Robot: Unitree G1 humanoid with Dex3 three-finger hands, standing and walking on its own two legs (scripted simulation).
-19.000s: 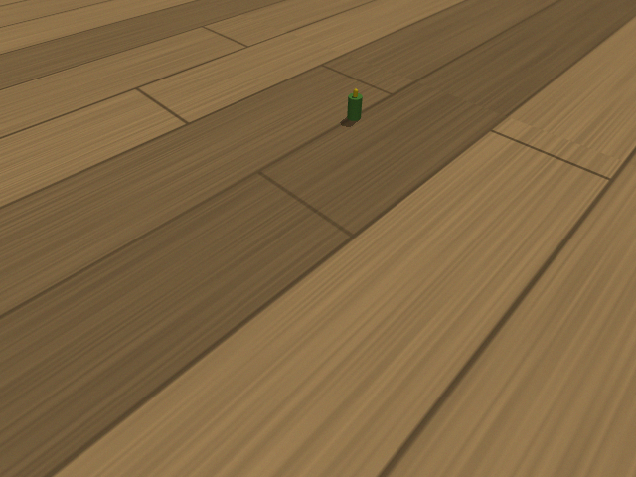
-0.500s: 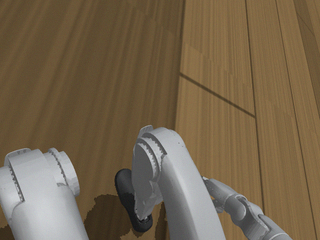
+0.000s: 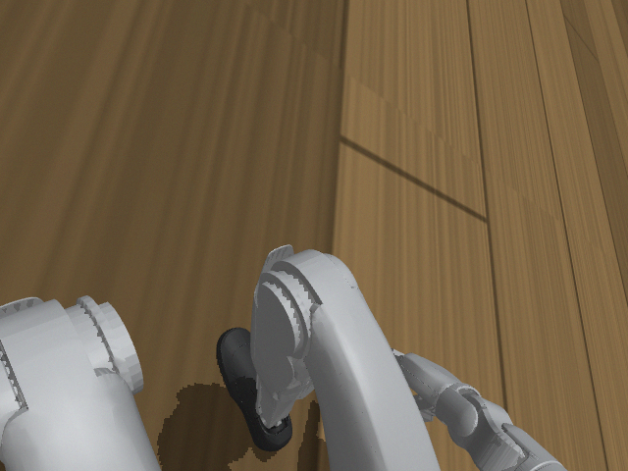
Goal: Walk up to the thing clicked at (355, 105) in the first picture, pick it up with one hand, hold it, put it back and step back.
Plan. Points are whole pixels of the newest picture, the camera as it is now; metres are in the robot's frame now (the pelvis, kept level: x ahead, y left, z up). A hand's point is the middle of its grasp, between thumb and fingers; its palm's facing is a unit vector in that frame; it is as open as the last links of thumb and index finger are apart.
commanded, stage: settle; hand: left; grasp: from the side
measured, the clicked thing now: out of the picture +0.45 +0.35 -0.19
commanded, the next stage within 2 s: none
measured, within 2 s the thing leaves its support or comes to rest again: leaves its support in 0.40 s
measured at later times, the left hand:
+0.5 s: hand out of the picture +0.43 +0.37 -0.14, palm faces +0.51 -0.86 -0.04, open 11.1 cm
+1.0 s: hand out of the picture +0.40 +0.38 -0.04, palm faces +0.48 -0.87 -0.07, open 11.1 cm
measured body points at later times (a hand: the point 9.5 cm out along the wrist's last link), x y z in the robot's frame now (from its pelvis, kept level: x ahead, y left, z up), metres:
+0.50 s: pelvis +0.01 -0.01 +0.02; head +0.24 +0.20 +0.34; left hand +0.40 +0.41 -0.14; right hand +0.17 -0.25 -0.03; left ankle +0.08 +0.12 -0.25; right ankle +0.15 -0.12 -0.25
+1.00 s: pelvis +0.02 -0.01 +0.05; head +0.22 +0.14 +0.42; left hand +0.36 +0.42 -0.03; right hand +0.22 -0.24 -0.04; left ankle +0.08 +0.12 -0.25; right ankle +0.15 -0.13 -0.25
